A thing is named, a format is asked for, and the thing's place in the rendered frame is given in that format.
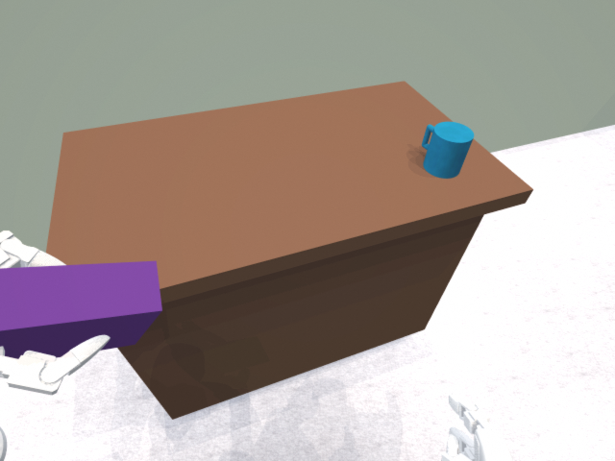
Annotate sponge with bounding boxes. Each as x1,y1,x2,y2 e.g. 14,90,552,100
0,261,162,359

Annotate table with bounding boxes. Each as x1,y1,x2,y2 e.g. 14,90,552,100
46,81,533,420

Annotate right robot hand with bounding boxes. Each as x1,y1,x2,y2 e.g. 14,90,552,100
442,394,513,461

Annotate left robot hand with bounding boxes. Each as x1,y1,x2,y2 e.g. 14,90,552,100
0,230,111,395

